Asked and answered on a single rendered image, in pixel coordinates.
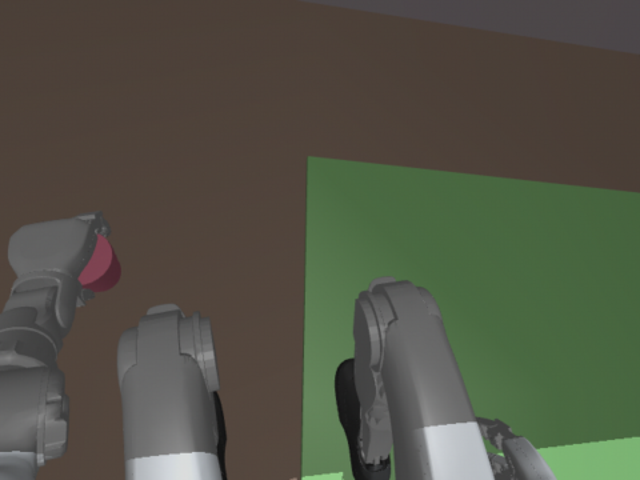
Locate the right robot foot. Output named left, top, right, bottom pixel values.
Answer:
left=335, top=358, right=391, bottom=480

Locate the right robot hand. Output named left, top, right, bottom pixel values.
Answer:
left=476, top=417, right=557, bottom=480

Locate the left robot hand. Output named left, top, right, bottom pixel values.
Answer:
left=8, top=211, right=111, bottom=307

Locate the left robot arm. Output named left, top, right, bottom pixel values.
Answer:
left=0, top=271, right=78, bottom=480

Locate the cup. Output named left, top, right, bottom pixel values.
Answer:
left=78, top=234, right=121, bottom=292

